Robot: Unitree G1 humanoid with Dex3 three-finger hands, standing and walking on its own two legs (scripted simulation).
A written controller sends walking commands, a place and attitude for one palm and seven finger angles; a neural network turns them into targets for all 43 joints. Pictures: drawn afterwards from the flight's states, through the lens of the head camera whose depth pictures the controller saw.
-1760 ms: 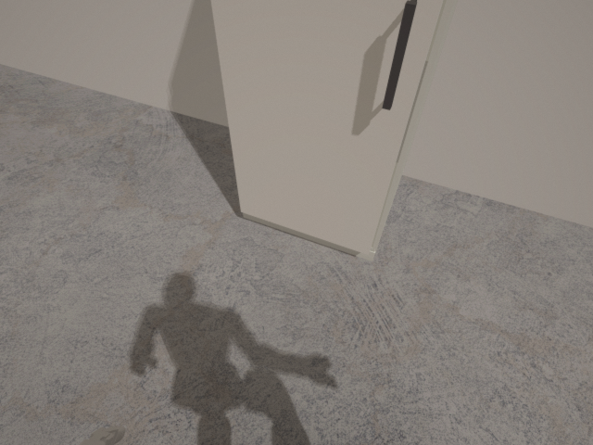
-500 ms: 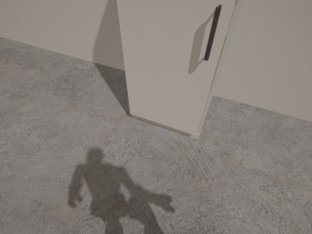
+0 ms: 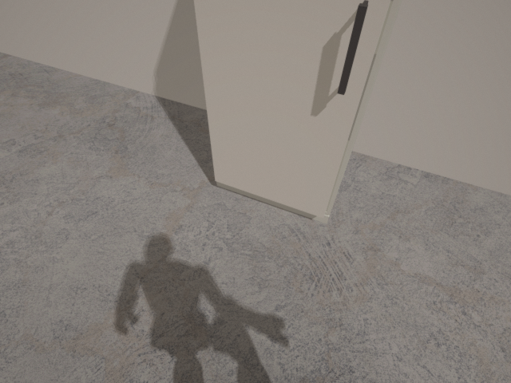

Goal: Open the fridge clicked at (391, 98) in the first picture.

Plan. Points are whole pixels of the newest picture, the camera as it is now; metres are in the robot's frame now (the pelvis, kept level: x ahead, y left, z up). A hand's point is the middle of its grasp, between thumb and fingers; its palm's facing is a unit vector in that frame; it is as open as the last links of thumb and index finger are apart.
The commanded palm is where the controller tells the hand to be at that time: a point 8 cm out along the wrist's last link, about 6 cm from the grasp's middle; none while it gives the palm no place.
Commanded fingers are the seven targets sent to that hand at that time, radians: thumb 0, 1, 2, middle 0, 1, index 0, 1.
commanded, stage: walk to a spot facing it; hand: right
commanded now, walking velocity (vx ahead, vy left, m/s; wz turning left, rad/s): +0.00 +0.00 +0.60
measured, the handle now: (352, 50) +0.92 -0.22 +0.10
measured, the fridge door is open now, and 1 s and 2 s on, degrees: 0 0 0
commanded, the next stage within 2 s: none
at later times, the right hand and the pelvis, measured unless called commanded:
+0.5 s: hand out of the picture +0.06 -0.17 -0.16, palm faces -0.17 +0.96 -0.22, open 7.4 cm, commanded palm none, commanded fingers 0.00 -0.90 -0.90 0.20 0.30 0.20 0.30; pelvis +0.00 +0.01 +0.00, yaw +14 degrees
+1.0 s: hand (335, 303) +0.32 -0.15 -0.17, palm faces -0.50 +0.85 -0.19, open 7.4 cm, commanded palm none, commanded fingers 0.00 -0.90 -0.90 0.20 0.30 0.20 0.30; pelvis +0.13 -0.02 +0.00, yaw +32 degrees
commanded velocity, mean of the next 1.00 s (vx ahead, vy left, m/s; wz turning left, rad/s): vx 0.16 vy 0.00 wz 0.60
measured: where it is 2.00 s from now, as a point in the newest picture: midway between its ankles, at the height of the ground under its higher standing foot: (234, 378)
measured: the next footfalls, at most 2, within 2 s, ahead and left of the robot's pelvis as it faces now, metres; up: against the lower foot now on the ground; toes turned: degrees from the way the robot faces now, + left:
right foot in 0.70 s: +0.14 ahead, -0.11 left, +0.00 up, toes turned +18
left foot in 1.20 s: +0.22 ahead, +0.17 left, +0.00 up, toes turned +45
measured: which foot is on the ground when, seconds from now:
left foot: down 0.00-0.70, up 0.72-1.00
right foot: down 0.00-0.28, up 0.30-0.68, down 0.70-1.00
